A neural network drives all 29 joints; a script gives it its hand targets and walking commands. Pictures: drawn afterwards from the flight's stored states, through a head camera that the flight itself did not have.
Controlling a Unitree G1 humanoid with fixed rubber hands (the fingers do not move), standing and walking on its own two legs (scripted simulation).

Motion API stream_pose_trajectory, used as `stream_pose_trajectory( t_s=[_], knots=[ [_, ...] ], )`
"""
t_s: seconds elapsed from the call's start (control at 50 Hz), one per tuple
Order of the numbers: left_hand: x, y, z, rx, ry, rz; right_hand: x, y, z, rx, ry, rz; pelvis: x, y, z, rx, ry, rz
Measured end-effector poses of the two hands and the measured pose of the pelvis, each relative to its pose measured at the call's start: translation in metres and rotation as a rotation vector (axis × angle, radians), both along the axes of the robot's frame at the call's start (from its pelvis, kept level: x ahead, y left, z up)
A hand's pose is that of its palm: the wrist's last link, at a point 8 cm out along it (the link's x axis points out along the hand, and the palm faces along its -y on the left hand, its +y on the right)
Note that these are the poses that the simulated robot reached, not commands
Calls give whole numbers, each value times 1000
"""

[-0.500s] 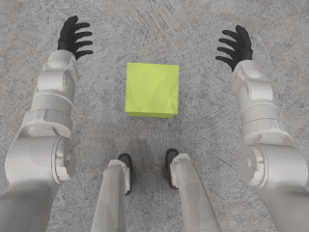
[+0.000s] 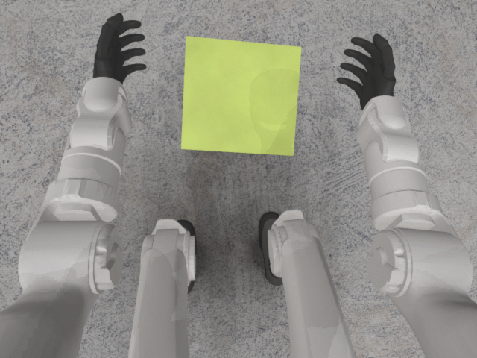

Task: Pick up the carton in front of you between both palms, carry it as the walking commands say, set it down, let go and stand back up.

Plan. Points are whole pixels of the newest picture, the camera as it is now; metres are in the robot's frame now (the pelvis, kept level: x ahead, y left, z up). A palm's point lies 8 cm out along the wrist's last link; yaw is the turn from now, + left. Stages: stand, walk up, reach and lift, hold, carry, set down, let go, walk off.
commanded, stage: reach and lift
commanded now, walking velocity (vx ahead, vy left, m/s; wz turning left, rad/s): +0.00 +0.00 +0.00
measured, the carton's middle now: (236, 108) +0.49 -0.03 -0.39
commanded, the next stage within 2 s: none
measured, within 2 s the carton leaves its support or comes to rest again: leaves its support in 1.26 s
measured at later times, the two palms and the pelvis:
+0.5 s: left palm (144, 97) +0.51 +0.16 -0.32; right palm (325, 108) +0.48 -0.21 -0.32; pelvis -0.04 +0.00 -0.14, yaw +0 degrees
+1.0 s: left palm (162, 94) +0.51 +0.12 -0.32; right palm (313, 103) +0.49 -0.18 -0.32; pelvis -0.04 +0.00 -0.14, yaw +0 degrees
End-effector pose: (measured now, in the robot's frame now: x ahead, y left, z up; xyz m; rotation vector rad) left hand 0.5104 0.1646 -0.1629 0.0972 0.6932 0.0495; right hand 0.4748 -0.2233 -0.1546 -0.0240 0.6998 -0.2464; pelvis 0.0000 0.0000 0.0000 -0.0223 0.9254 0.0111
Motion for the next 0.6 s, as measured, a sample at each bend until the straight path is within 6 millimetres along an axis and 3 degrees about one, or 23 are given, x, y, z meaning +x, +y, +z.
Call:
stream_pose_trajectory(
  t_s=[0.14,0.26,0.46,0.6],
  knots=[
    [-1,-3,-56,-2,-18,1,-1,-1,-56,7,-19,-1,-22,2,-61,-1,-77,-4],
    [1,-7,-90,-6,6,8,1,4,-95,17,7,0,-38,2,-95,3,-149,-6],
    [-1,-8,-154,-13,46,12,1,11,-161,13,56,16,-44,-2,-132,9,-236,-1],
    [5,-12,-165,-11,26,-1,12,11,-169,14,36,19,-36,-3,-143,9,-265,-2]
  ],
)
